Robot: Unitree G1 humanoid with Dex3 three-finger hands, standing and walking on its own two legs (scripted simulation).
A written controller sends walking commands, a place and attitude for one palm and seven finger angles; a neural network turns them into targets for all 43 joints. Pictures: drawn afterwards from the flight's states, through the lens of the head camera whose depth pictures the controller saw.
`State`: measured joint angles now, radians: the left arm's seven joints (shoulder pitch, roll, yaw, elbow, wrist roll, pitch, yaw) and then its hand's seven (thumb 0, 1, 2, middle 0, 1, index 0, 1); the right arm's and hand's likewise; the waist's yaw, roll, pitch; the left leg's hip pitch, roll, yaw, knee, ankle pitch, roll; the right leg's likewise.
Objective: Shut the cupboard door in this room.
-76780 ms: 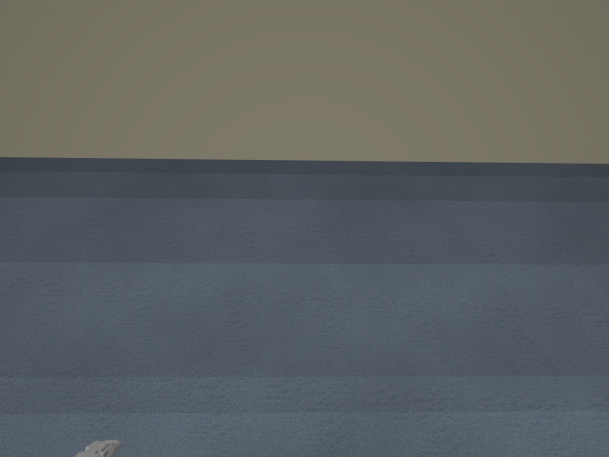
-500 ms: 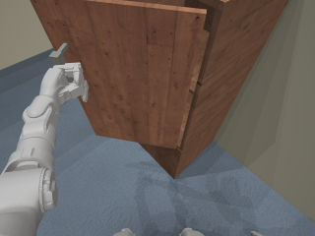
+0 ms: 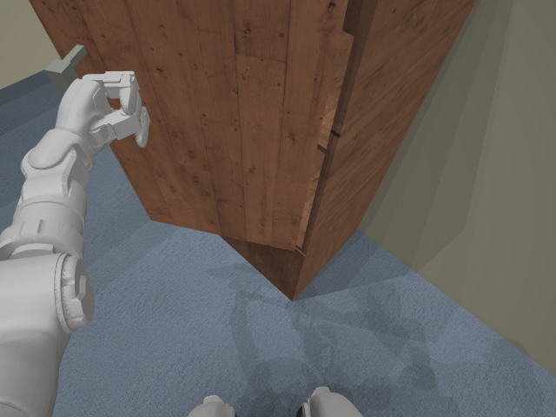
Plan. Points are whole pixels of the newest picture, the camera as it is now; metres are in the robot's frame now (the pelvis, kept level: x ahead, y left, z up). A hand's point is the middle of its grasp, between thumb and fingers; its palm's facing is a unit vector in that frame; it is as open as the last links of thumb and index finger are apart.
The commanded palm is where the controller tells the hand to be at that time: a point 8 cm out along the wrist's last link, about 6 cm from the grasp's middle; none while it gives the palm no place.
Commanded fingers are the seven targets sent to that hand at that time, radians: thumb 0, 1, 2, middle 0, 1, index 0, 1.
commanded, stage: push the door shut along its arc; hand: left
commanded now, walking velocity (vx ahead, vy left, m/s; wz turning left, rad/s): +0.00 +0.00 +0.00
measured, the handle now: (87, 95) +0.55 +0.23 +0.12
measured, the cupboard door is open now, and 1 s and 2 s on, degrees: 30 10 10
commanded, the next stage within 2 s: pull the fist back off the door in 0.66 s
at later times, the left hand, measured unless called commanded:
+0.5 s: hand (160, 96) +0.53 +0.12 +0.14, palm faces -0.36 -0.93 -0.01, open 3.2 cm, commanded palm +0.55 +0.16 +0.13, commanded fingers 0.00 0.90 0.90 -1.30 -1.50 -1.30 -1.50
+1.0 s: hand (185, 82) +0.59 +0.10 +0.11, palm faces +0.07 -1.00 -0.05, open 3.1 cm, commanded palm +0.55 +0.14 +0.13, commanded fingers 0.00 0.90 0.90 -1.30 -1.50 -1.30 -1.50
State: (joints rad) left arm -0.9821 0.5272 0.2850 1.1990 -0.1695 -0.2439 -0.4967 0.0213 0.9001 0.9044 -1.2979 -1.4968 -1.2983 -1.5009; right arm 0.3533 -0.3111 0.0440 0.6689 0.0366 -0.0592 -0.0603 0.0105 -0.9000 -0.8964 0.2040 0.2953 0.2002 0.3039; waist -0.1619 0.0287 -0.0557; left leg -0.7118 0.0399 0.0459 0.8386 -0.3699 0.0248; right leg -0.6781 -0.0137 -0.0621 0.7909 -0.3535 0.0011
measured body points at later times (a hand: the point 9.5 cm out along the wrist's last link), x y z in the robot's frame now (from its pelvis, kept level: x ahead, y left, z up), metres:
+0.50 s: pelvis +0.00 +0.00 -0.01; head +0.13 +0.01 +0.42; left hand +0.55 +0.18 +0.14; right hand -0.01 -0.28 -0.12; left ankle +0.02 +0.10 -0.70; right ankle +0.01 -0.12 -0.70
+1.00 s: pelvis +0.02 -0.01 -0.01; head +0.16 +0.00 +0.42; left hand +0.58 +0.15 +0.12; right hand -0.03 -0.25 -0.13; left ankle +0.02 +0.10 -0.70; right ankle +0.01 -0.12 -0.70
